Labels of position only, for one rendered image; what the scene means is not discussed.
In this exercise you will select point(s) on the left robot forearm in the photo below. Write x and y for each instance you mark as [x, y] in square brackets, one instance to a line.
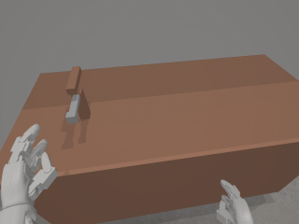
[21, 213]

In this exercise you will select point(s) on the tap lever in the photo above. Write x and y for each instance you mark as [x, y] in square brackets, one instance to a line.
[72, 115]

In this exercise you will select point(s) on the right robot hand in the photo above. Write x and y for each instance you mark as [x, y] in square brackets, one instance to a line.
[238, 209]

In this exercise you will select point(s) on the counter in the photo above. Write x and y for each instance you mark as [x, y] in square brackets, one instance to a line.
[159, 137]

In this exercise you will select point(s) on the left robot hand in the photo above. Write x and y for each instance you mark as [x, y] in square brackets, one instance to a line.
[19, 172]

